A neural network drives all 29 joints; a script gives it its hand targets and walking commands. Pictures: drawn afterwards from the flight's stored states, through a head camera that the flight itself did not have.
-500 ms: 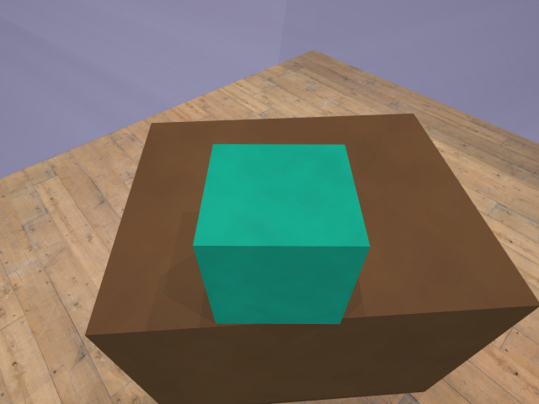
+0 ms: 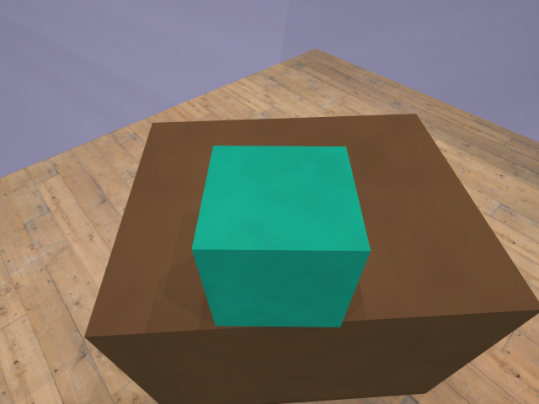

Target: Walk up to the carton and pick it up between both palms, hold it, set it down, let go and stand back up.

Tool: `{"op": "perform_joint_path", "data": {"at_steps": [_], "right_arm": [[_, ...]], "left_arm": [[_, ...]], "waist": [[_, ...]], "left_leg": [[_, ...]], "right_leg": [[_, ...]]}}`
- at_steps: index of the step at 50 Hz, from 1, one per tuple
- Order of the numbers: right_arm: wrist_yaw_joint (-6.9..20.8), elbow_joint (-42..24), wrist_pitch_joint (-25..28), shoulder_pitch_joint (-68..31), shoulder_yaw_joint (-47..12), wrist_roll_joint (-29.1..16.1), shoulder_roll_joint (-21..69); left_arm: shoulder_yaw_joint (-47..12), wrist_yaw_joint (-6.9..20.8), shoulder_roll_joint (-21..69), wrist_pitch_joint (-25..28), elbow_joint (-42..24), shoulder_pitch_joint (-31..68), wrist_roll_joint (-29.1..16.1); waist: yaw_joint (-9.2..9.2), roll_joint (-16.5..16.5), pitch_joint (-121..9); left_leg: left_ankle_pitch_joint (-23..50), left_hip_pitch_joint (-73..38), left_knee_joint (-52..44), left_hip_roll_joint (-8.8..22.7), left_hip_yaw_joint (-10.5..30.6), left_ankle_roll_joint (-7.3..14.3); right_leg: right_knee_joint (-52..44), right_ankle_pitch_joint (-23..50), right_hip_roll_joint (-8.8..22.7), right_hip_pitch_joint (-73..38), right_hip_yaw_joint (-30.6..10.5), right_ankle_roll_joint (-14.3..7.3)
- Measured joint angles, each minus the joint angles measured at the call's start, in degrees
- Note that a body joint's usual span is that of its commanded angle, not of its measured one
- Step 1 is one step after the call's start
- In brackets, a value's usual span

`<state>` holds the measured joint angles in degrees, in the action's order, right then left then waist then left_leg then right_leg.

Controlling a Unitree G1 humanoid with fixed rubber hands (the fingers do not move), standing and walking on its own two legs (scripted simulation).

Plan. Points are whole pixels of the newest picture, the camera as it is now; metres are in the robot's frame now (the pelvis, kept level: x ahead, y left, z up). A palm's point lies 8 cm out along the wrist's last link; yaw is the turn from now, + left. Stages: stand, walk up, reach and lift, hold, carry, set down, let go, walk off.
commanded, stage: stand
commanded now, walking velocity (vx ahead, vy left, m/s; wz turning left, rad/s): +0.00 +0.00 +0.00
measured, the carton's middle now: (278, 239) +0.40 +0.02 +0.00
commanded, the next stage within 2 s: none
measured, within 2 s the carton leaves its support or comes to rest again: neither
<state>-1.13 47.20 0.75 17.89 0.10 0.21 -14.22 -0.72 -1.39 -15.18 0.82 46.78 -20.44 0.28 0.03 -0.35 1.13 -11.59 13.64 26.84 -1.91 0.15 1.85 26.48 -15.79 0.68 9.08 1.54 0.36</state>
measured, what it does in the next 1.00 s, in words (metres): stands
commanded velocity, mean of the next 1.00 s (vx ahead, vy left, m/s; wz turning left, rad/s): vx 0.00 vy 0.00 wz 0.00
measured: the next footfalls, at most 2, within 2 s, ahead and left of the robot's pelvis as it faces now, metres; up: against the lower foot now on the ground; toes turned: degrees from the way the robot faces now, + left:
none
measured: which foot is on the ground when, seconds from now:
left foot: down 0.00-1.00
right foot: down 0.00-1.00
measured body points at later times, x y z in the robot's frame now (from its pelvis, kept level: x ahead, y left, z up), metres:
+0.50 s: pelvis +0.00 +0.00 +0.00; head +0.01 +0.00 +0.45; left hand +0.04 +0.26 -0.14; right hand +0.06 -0.26 -0.13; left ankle +0.03 +0.10 -0.74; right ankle -0.02 -0.12 -0.74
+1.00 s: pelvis +0.01 +0.00 +0.00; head +0.01 +0.00 +0.45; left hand +0.03 +0.25 -0.14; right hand +0.05 -0.26 -0.14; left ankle +0.03 +0.10 -0.74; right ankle -0.02 -0.12 -0.74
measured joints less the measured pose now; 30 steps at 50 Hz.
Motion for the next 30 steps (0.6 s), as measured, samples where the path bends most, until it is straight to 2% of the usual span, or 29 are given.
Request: {"op": "perform_joint_path", "data": {"at_steps": [30], "right_arm": [[-0.59, 3.51, -0.05, 0.35, 0.04, -0.11, 0.61]], "left_arm": [[0.16, -0.34, 0.74, -0.23, 3.89, 0.11, -0.11]], "waist": [[0.04, 0.05, 0.09]], "left_leg": [[0.32, -0.73, -1.19, -0.07, 0.70, -0.26]], "right_leg": [[-1.40, 0.25, -0.03, -0.99, 0.20, -0.09]]}}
